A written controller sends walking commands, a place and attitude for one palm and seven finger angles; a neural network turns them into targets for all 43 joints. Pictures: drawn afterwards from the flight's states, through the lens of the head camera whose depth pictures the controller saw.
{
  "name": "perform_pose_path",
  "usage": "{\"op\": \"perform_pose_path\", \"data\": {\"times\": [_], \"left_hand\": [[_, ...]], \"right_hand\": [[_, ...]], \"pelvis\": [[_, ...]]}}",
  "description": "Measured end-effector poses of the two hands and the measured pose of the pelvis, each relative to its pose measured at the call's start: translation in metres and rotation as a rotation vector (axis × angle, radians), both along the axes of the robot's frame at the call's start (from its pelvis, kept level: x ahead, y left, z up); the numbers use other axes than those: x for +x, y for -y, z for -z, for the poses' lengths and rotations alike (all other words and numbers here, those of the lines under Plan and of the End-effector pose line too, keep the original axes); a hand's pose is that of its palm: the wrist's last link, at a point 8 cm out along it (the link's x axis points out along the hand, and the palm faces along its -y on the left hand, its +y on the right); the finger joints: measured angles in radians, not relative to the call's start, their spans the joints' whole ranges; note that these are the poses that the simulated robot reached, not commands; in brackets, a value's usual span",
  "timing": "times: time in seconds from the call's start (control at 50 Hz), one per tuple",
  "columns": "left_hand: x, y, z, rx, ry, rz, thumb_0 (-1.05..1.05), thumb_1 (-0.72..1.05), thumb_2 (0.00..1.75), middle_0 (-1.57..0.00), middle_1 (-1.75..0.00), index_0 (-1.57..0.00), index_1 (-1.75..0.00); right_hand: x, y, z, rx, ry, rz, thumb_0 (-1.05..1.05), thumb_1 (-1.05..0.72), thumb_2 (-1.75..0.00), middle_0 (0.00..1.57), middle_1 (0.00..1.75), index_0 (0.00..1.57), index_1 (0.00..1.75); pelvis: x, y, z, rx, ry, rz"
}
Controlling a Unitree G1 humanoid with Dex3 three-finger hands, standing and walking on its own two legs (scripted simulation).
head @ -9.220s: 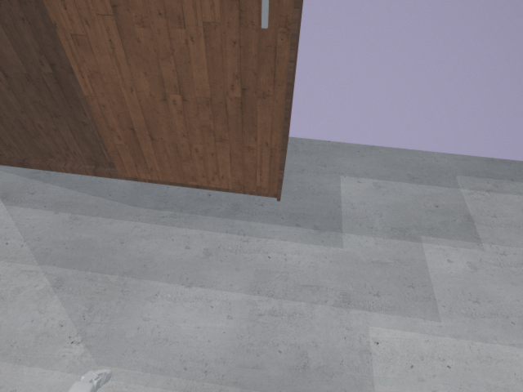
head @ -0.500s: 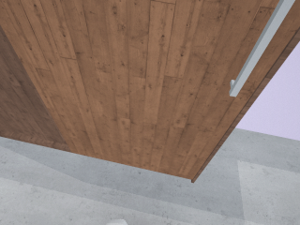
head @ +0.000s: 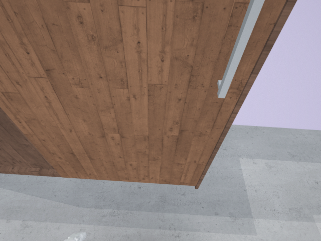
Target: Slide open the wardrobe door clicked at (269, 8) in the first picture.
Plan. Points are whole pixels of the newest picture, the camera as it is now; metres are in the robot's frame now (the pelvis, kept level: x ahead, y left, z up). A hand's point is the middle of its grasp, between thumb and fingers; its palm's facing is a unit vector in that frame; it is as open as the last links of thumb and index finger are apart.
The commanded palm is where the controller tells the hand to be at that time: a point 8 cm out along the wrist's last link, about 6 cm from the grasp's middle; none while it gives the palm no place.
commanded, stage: come to a stop and stand still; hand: right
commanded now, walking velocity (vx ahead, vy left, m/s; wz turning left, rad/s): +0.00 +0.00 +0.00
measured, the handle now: (235, 47) +0.50 -0.16 +0.23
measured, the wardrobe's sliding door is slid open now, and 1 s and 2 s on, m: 0.00 0.00 0.00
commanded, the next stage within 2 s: none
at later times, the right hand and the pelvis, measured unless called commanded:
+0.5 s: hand out of the picture -0.05 -0.26 -0.18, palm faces +0.04 +0.98 -0.21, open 7.4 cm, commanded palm none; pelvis -0.08 -0.08 -0.01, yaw +0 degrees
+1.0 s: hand out of the picture -0.15 -0.26 -0.18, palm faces +0.03 +0.99 -0.16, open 7.4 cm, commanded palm none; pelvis -0.13 -0.09 -0.01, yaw +0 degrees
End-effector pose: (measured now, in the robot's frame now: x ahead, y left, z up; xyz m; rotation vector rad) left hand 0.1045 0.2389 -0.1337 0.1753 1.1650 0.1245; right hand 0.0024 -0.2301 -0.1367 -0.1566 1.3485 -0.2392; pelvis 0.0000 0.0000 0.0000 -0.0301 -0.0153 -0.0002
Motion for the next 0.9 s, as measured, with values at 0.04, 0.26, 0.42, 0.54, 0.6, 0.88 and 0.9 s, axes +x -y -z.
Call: {"op": "perform_pose_path", "data": {"times": [0.04, 0.26, 0.42, 0.54, 0.6, 0.88, 0.9], "left_hand": [[0.004, 0.010, -0.004, 0.012, 0.073, 0.002, 0.00, 0.91, 0.89, -0.19, -0.30, -0.19, -0.30], [-0.053, 0.070, 0.003, -0.032, 0.122, -0.001, 0.00, 0.91, 0.89, -0.20, -0.30, -0.20, -0.30], [-0.126, 0.076, 0.012, -0.023, -0.015, -0.052, 0.00, 0.93, 0.89, -0.20, -0.30, -0.20, -0.30], [-0.202, 0.081, 0.006, 0.033, -0.151, -0.111, 0.00, 0.92, 0.89, -0.20, -0.30, -0.20, -0.30], [-0.227, 0.086, 0.004, 0.039, -0.207, -0.134, 0.00, 0.92, 0.89, -0.20, -0.30, -0.20, -0.30], [-0.225, 0.111, 0.009, -0.031, -0.144, -0.107, 0.01, 0.92, 0.89, -0.20, -0.30, -0.20, -0.30], [-0.226, 0.110, 0.009, -0.028, -0.140, -0.108, 0.01, 0.93, 0.89, -0.20, -0.30, -0.20, -0.30]], "right_hand": [[-0.009, 0.014, 0.005, -0.003, 0.001, -0.007, 0.00, -0.91, -0.89, 0.21, 0.29, 0.21, 0.30], [-0.028, 0.072, 0.005, -0.030, 0.087, -0.027, 0.00, -0.91, -0.89, 0.20, 0.29, 0.20, 0.30], [-0.055, 0.073, -0.001, 0.001, 0.080, -0.055, 0.00, -0.91, -0.90, 0.20, 0.29, 0.20, 0.30], [-0.054, 0.078, 0.011, 0.053, 0.087, -0.073, 0.01, -0.91, -0.89, 0.20, 0.29, 0.20, 0.30], [-0.056, 0.079, 0.010, 0.065, 0.094, -0.078, 0.01, -0.91, -0.89, 0.20, 0.29, 0.20, 0.30], [-0.136, 0.077, 0.002, 0.061, -0.018, -0.048, 0.00, -0.91, -0.90, 0.20, 0.29, 0.20, 0.30], [-0.142, 0.076, 0.004, 0.065, -0.028, -0.044, 0.00, -0.91, -0.90, 0.20, 0.29, 0.20, 0.30]], "pelvis": [[-0.005, 0.013, 0.005, 0.004, 0.004, 0.002], [-0.039, 0.053, 0.012, 0.005, 0.059, -0.012], [-0.067, 0.069, 0.008, 0.024, 0.036, 0.003], [-0.081, 0.081, 0.007, 0.043, 0.040, 0.000], [-0.087, 0.087, 0.005, 0.048, 0.034, -0.001], [-0.120, 0.092, -0.002, 0.051, 0.020, -0.007], [-0.122, 0.092, -0.001, 0.054, 0.024, -0.006]]}}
